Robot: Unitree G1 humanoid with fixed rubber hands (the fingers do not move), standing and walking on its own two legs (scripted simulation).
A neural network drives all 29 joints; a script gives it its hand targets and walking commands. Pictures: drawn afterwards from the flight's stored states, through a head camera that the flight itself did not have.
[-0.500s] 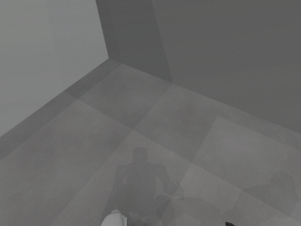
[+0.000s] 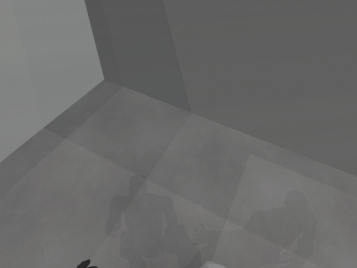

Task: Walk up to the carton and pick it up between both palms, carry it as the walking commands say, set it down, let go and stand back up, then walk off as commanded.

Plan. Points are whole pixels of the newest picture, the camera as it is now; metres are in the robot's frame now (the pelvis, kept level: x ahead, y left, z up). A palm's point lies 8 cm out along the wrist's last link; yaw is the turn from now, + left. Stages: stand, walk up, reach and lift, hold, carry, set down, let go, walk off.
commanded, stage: stand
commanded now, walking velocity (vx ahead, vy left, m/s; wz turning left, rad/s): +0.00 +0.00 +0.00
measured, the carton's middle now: out of the picture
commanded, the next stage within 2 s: none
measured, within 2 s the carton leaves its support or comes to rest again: neither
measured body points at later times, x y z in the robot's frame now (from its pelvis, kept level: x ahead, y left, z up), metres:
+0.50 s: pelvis +0.05 -0.03 +0.00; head +0.06 -0.04 +0.45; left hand +0.06 +0.19 -0.16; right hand +0.06 -0.26 -0.16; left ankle +0.00 +0.08 -0.74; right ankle +0.07 -0.12 -0.74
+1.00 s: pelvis +0.05 -0.04 +0.00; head +0.06 -0.04 +0.45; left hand +0.03 +0.17 -0.16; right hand +0.01 -0.24 -0.16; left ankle +0.00 +0.08 -0.74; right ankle +0.07 -0.12 -0.74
